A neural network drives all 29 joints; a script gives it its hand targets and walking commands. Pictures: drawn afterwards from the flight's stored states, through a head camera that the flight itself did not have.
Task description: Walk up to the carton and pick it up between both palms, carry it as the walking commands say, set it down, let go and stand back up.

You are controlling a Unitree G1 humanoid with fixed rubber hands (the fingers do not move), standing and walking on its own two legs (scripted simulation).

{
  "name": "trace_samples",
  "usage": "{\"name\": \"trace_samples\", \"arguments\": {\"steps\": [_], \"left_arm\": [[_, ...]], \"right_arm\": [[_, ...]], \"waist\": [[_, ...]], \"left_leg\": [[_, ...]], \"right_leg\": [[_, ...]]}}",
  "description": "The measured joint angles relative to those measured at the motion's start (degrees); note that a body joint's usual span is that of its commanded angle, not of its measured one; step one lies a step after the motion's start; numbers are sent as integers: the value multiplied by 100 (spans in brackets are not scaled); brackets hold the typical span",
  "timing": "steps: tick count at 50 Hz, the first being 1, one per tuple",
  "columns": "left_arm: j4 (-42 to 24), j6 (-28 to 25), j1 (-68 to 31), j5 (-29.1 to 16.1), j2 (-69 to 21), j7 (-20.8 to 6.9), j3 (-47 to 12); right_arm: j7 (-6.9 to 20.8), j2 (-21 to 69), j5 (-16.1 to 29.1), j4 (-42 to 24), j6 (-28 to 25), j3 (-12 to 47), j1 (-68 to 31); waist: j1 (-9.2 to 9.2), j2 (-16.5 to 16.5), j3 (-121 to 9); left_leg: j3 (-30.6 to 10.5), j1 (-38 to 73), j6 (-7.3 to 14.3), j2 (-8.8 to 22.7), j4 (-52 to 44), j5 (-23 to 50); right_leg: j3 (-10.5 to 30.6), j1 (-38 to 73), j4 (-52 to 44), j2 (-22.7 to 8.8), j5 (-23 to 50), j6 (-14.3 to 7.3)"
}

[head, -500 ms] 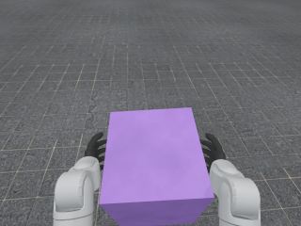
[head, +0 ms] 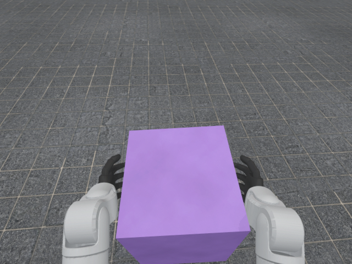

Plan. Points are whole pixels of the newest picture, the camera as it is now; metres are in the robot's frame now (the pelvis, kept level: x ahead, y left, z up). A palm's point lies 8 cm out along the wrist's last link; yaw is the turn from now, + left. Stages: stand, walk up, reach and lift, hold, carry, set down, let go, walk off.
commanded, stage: carry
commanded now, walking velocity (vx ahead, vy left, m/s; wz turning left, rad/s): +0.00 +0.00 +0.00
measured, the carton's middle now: (180, 199) +0.27 +0.00 +0.03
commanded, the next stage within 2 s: none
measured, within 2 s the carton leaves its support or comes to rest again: neither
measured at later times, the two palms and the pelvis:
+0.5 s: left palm (101, 185) +0.28 +0.17 +0.08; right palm (241, 185) +0.28 -0.12 +0.09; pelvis +0.01 +0.01 +0.00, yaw +1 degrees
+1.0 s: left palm (94, 180) +0.29 +0.18 +0.08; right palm (230, 179) +0.30 -0.10 +0.09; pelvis +0.02 +0.03 +0.00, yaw +2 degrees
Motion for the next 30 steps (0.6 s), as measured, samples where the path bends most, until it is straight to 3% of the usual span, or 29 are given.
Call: {"name": "trace_samples", "arguments": {"steps": [30], "left_arm": [[-8, -87, -5, 0, 0, 0, -14]], "right_arm": [[0, 0, 0, -16, -82, 0, 0]], "waist": [[16, -6, 61]], "left_leg": [[3, -34, 82, -153, -3, -97]], "right_leg": [[0, 10, -31, -162, -110, 151]]}}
